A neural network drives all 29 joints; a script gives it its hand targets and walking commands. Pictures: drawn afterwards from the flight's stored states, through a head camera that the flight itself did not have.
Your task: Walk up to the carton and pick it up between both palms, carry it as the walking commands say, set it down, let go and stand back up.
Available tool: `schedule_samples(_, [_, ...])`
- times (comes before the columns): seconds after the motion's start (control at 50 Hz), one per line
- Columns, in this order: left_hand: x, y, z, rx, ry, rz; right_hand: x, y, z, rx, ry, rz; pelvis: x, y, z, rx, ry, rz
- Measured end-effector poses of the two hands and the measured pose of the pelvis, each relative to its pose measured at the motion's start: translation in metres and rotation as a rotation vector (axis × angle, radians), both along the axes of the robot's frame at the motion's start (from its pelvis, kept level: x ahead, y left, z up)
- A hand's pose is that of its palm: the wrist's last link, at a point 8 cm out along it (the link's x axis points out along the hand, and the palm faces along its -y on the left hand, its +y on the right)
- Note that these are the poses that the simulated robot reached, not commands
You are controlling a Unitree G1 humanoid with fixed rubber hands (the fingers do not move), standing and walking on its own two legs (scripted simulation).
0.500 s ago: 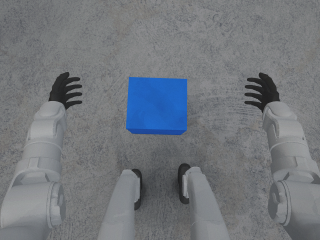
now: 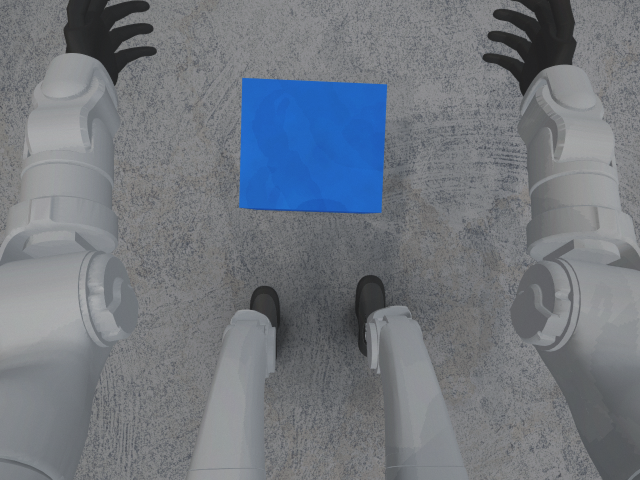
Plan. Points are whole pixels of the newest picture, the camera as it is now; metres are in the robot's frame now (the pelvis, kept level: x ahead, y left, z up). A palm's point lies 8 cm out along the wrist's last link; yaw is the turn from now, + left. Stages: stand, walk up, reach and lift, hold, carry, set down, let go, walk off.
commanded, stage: reach and lift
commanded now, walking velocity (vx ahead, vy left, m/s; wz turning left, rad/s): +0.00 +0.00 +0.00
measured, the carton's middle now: (312, 156) +0.50 +0.01 -0.54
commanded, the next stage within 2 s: none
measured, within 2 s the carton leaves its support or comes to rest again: neither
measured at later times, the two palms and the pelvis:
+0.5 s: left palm (150, 91) +0.53 +0.22 -0.21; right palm (495, 100) +0.52 -0.23 -0.21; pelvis -0.02 +0.00 -0.10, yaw +1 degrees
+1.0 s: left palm (190, 124) +0.53 +0.22 -0.36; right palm (444, 128) +0.52 -0.21 -0.36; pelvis -0.04 +0.00 -0.22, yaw +1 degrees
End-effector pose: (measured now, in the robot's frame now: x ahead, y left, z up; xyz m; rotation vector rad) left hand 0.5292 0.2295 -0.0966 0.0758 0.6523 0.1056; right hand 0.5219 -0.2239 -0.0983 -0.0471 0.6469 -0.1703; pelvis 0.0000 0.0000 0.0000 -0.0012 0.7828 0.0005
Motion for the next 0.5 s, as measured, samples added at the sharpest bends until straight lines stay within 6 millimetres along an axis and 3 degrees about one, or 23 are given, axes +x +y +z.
schedule_samples(0.1, [0.008, -0.004, -0.009, -0.007, -0.014, -0.002, 0.006, 0.004, -0.009, 0.0, -0.011, 0.001, 0.003, 0.002, -0.003, -0.002, 0.047, 0.001])
schedule_samples(0.26, [0.001, -0.002, -0.035, -0.012, 0.003, 0.004, -0.005, 0.0, -0.035, -0.002, 0.006, -0.007, 0.002, 0.004, -0.02, -0.001, 0.089, 0.007])
schedule_samples(0.5, [0.003, -0.009, -0.113, -0.009, 0.005, 0.012, -0.001, -0.003, -0.108, 0.007, 0.003, -0.024, -0.017, 0.002, -0.098, -0.001, 0.11, 0.013])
